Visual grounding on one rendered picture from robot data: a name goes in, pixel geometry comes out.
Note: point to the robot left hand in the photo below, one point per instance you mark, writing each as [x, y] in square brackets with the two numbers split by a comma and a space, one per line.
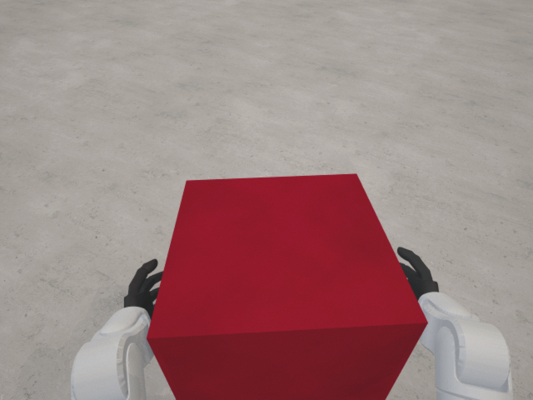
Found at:
[138, 292]

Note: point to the robot right hand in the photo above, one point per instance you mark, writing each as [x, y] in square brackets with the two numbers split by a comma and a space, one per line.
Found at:
[420, 280]

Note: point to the robot right forearm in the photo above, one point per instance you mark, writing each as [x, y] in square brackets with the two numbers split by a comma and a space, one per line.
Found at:
[472, 358]

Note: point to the robot left forearm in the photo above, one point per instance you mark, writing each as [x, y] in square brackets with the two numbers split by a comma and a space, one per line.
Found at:
[110, 367]

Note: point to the carton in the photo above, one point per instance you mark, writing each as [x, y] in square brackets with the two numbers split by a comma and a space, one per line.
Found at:
[282, 288]

